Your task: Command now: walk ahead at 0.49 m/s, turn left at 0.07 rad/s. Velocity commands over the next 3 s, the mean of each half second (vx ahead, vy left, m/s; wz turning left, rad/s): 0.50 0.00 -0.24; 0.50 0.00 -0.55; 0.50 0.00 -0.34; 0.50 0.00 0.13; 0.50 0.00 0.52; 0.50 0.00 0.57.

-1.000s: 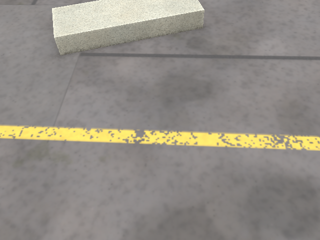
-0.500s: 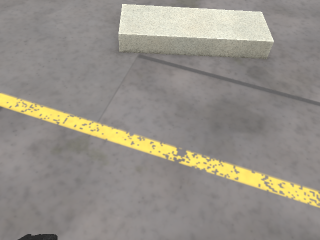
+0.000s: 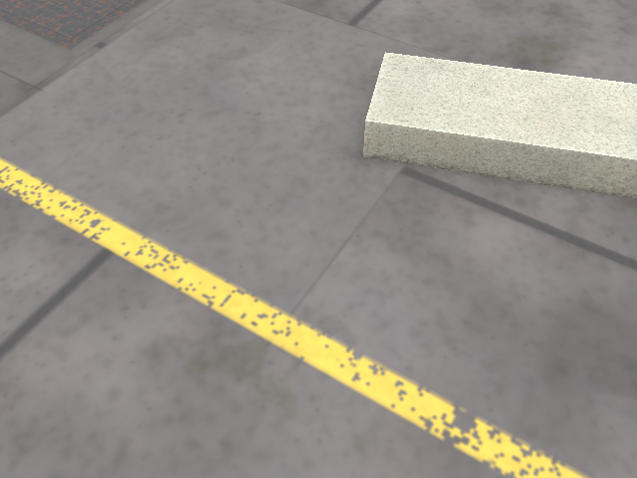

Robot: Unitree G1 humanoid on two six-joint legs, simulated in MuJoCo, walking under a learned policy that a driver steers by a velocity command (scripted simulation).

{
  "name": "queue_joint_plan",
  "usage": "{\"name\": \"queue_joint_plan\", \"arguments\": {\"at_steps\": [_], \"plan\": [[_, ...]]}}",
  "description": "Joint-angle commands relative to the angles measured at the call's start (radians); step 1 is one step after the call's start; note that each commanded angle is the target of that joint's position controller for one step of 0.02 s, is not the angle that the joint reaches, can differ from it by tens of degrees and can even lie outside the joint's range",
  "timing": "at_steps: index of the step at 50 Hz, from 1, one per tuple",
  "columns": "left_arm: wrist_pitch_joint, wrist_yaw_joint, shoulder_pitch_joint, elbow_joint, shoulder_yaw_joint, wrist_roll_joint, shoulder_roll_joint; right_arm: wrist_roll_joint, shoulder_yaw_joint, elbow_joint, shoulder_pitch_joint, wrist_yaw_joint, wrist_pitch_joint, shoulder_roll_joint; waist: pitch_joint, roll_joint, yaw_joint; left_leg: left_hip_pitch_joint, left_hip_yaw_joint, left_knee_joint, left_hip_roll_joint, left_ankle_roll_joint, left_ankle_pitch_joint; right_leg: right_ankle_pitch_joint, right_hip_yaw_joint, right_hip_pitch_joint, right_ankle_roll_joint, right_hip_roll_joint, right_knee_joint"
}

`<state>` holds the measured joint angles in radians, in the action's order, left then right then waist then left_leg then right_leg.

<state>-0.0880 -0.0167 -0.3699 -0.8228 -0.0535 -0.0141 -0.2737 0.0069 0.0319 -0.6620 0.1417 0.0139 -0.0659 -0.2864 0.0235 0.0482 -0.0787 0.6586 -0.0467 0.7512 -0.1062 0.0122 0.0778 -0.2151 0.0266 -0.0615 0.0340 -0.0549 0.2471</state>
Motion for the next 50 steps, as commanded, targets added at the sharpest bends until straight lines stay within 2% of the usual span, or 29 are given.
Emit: {"name": "queue_joint_plan", "arguments": {"at_steps": [1, 5, 6, 7, 8, 9, 10, 11, 12, 13, 15, 17, 20, 24, 29, 30, 32, 33, 34, 35, 36, 37, 38, 39, 40, 42, 44, 47, 50], "plan": [[-0.009, 0.004, 0.030, 0.059, -0.043, -0.014, -0.190, 0.009, 0.008, 0.084, -0.094, 0.012, -0.020, -0.049, 0.031, -0.111, 0.007, -0.109, 0.029, -0.129, 0.028, 0.000, -0.118, 0.183, -0.127, -0.092, 0.166, 0.253, -0.106], [0.017, 0.009, -0.004, 0.032, -0.047, -0.018, -0.208, 0.011, 0.025, 0.105, -0.112, 0.024, -0.026, -0.086, 0.030, -0.118, 0.030, -0.161, 0.030, -0.221, 0.055, -0.045, -0.022, 0.260, -0.155, 0.021, 0.129, 0.305, -0.021], [0.024, 0.011, 0.008, 0.032, -0.047, -0.018, -0.213, 0.009, 0.038, 0.092, -0.050, 0.023, -0.029, -0.104, -0.001, -0.118, 0.078, -0.259, 0.050, -0.253, 0.079, -0.063, -0.002, 0.380, -0.143, 0.021, 0.112, 0.288, 0.061], [0.028, 0.012, 0.005, 0.032, -0.037, -0.011, -0.191, 0.005, 0.061, 0.056, 0.082, 0.015, -0.028, -0.145, -0.085, -0.101, 0.145, -0.451, 0.065, -0.267, 0.096, -0.088, 0.005, 0.480, -0.110, -0.020, 0.086, 0.238, 0.228], [0.025, 0.013, 0.011, 0.059, -0.011, 0.012, -0.132, -0.010, 0.085, 0.031, 0.261, 0.003, -0.026, -0.218, -0.237, -0.019, 0.221, -0.738, -0.089, -0.232, -0.064, -0.145, -0.012, 0.297, -0.066, -0.190, 0.043, 0.178, 0.523], [0.009, 0.012, -0.117, 0.082, 0.023, 0.004, -0.014, -0.023, 0.101, 0.018, 0.319, 0.002, -0.017, -0.306, -0.381, 0.262, 0.164, -1.038, -0.547, -0.337, -0.310, -0.285, 0.213, -0.283, -0.035, -0.552, -0.023, 0.015, 0.884], [-0.001, 0.011, -0.076, 0.062, 0.001, -0.020, -0.112, -0.016, 0.078, 0.019, 0.332, 0.004, -0.018, -0.209, -0.370, 0.180, 0.204, -0.999, -0.658, -0.428, -0.302, -0.275, 0.338, -0.356, -0.167, -0.651, -0.021, 0.040, 1.019], [-0.004, 0.009, 0.008, 0.088, -0.018, -0.039, -0.167, -0.011, 0.063, 0.015, 0.276, 0.003, -0.020, -0.168, -0.228, 0.123, 0.198, -0.896, -0.504, -0.437, -0.278, -0.236, 0.318, -0.278, -0.161, -0.715, -0.013, 0.082, 1.053], [-0.002, 0.012, 0.060, 0.101, -0.017, -0.031, -0.159, -0.012, 0.054, 0.018, 0.210, 0.003, -0.022, -0.142, -0.155, 0.066, 0.170, -0.775, -0.385, -0.454, -0.240, -0.218, 0.224, -0.194, -0.135, -0.695, -0.014, 0.127, 1.021], [0.004, 0.014, 0.084, 0.105, -0.020, -0.016, -0.150, -0.015, 0.046, 0.014, 0.156, 0.006, -0.026, -0.112, -0.096, 0.053, 0.141, -0.674, -0.294, -0.485, -0.202, -0.209, 0.139, -0.135, -0.132, -0.666, -0.018, 0.153, 0.970], [0.030, 0.011, 0.047, 0.093, -0.023, -0.019, -0.121, -0.023, 0.043, 0.007, 0.107, 0.006, -0.042, -0.085, -0.067, 0.077, 0.093, -0.563, -0.175, -0.550, -0.166, -0.201, 0.049, -0.065, -0.136, -0.569, -0.028, 0.182, 0.929], [0.051, 0.012, 0.051, 0.095, -0.021, -0.019, -0.089, -0.020, 0.050, -0.012, 0.093, 0.003, -0.057, -0.091, -0.034, 0.046, 0.075, -0.521, -0.090, -0.591, -0.166, -0.209, -0.036, -0.027, -0.137, -0.572, -0.039, 0.184, 0.901], [0.060, 0.012, 0.114, 0.121, -0.020, -0.010, -0.076, -0.024, 0.060, -0.042, 0.105, -0.007, -0.060, -0.110, 0.005, 0.011, 0.079, -0.543, 0.014, -0.616, -0.162, -0.208, -0.123, 0.090, -0.153, -0.642, -0.052, 0.182, 0.791], [0.049, -0.014, 0.227, 0.156, -0.009, -0.007, -0.052, -0.019, 0.068, -0.065, 0.119, -0.020, -0.047, -0.139, 0.041, -0.005, 0.118, -0.571, 0.147, -0.629, -0.137, -0.179, -0.147, 0.267, -0.084, -0.615, -0.042, 0.168, 0.558], [0.046, -0.043, 0.366, 0.230, -0.002, -0.008, -0.047, 0.003, 0.083, -0.110, 0.192, -0.024, -0.014, -0.175, 0.087, -0.015, 0.164, -0.721, 0.211, -0.578, -0.180, -0.163, -0.234, 0.207, -0.007, -0.649, 0.003, 0.147, 0.411], [0.047, -0.048, 0.373, 0.242, -0.005, -0.008, -0.054, 0.008, 0.086, -0.114, 0.192, -0.025, -0.006, -0.183, 0.081, -0.008, 0.156, -0.749, 0.223, -0.545, -0.186, -0.154, -0.316, 0.166, 0.011, -0.636, 0.018, 0.134, 0.395], [0.052, -0.051, 0.332, 0.253, -0.022, -0.007, -0.084, 0.015, 0.094, -0.110, 0.175, -0.032, 0.008, -0.214, 0.024, 0.031, 0.113, -0.784, 0.252, -0.419, -0.185, -0.133, -0.656, 0.064, 0.069, -0.530, 0.058, 0.071, 0.392], [0.056, -0.049, 0.255, 0.241, -0.038, -0.009, -0.112, 0.019, 0.098, -0.106, 0.165, -0.037, 0.017, -0.227, -0.027, 0.048, 0.064, -0.784, 0.263, -0.299, -0.178, -0.122, -0.801, 0.018, 0.094, -0.428, 0.082, 0.031, 0.393], [0.059, -0.041, 0.114, 0.209, -0.065, -0.011, -0.156, 0.025, 0.096, -0.101, 0.146, -0.040, 0.023, -0.227, -0.101, 0.038, -0.020, -0.722, 0.285, -0.110, -0.149, -0.097, -0.817, 0.055, 0.101, -0.230, 0.117, -0.011, 0.334], [0.070, -0.021, -0.054, 0.167, -0.100, -0.011, -0.227, 0.015, 0.083, -0.089, 0.147, -0.044, 0.017, -0.200, -0.188, -0.021, -0.099, -0.508, 0.286, 0.167, -0.108, -0.053, -0.586, 0.095, -0.014, 0.074, 0.163, 0.027, 0.297], [0.067, -0.008, -0.036, 0.167, -0.117, -0.019, -0.345, -0.031, 0.035, -0.034, 0.247, -0.029, -0.007, -0.041, -0.250, -0.308, 0.027, -0.028, 0.228, 0.538, 0.089, 0.018, 0.422, 0.011, -0.551, 0.424, 0.341, 0.296, 0.253], [0.049, -0.014, -0.062, 0.204, -0.095, -0.010, -0.284, -0.001, 0.033, -0.018, 0.173, -0.015, -0.049, -0.095, -0.415, -0.205, -0.031, 0.099, -0.028, 0.675, 0.144, 0.013, 0.537, -0.149, -0.878, 0.500, 0.417, 0.394, 0.083], [0.034, -0.018, -0.032, 0.193, -0.078, -0.002, -0.222, 0.039, 0.049, 0.015, 0.056, -0.006, -0.070, -0.154, -0.273, -0.140, -0.055, 0.180, -0.055, 0.656, 0.090, -0.010, 0.437, -0.099, -0.739, 0.413, 0.354, 0.368, 0.041], [0.027, -0.018, 0.023, 0.193, -0.069, -0.007, -0.195, 0.034, 0.043, 0.023, 0.038, -0.010, -0.081, -0.144, -0.172, -0.084, -0.009, 0.158, -0.048, 0.565, 0.048, -0.023, 0.345, -0.018, -0.612, 0.266, 0.316, 0.324, 0.042], [0.026, -0.016, 0.092, 0.203, -0.058, -0.008, -0.160, 0.005, 0.046, 0.010, 0.040, -0.017, -0.082, -0.144, -0.109, -0.048, 0.036, 0.096, -0.044, 0.477, 0.015, -0.017, 0.298, 0.092, -0.513, 0.126, 0.287, 0.282, 0.037], [0.024, -0.008, 0.150, 0.229, -0.047, 0.010, -0.134, -0.015, 0.056, 0.002, 0.075, -0.016, -0.060, -0.153, -0.081, -0.079, 0.091, -0.021, -0.049, 0.397, -0.009, 0.003, 0.241, 0.231, -0.430, -0.028, 0.278, 0.237, -0.001], [0.020, 0.003, 0.142, 0.218, -0.051, 0.005, -0.151, -0.023, 0.050, 0.001, 0.077, -0.017, -0.041, -0.123, -0.064, -0.072, 0.101, -0.048, -0.023, 0.314, -0.005, 0.035, 0.213, 0.325, -0.369, -0.111, 0.281, 0.218, -0.019], [0.024, 0.022, 0.101, 0.196, -0.059, -0.002, -0.182, -0.025, 0.032, 0.030, -0.028, -0.018, -0.031, -0.082, -0.027, -0.086, 0.070, -0.056, -0.003, 0.105, 0.024, 0.067, 0.039, 0.318, -0.290, -0.180, 0.244, 0.164, -0.020], [0.035, 0.031, 0.061, 0.179, -0.060, -0.006, -0.188, -0.015, 0.021, 0.052, -0.141, -0.006, -0.039, -0.062, -0.019, -0.120, 0.020, -0.138, 0.005, -0.115, 0.077, 0.070, -0.138, 0.203, -0.272, -0.210, 0.195, 0.126, 0.003]]}}
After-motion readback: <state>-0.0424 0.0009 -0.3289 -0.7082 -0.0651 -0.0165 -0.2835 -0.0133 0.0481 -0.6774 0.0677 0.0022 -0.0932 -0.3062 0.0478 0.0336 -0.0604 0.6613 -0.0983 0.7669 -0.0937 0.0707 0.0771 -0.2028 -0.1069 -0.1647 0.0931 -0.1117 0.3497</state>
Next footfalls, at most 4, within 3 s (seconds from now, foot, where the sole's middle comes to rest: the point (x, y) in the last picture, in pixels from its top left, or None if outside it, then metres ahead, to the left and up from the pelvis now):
0.16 left None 0.27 0.15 -0.78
0.70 right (420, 461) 0.52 -0.13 -0.78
1.18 left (389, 319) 0.86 -0.06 -0.78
1.68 right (538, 309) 0.91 -0.42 -0.78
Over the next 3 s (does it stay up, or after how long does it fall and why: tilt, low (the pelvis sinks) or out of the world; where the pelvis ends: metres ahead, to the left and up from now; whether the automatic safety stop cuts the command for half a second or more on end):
stays up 1.50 -0.50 0.14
